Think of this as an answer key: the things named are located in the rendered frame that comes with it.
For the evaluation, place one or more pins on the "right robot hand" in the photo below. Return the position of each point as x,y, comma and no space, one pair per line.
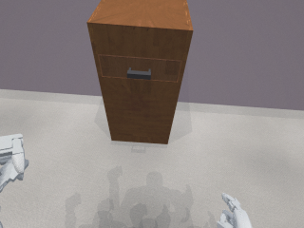
239,218

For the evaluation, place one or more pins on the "drawer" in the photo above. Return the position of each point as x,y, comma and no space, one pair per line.
161,69

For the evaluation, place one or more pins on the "left robot hand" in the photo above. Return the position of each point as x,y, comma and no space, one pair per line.
12,157

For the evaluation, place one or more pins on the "cabinet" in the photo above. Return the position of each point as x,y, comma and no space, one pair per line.
139,110

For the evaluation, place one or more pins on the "handle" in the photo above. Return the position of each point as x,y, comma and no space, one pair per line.
136,74

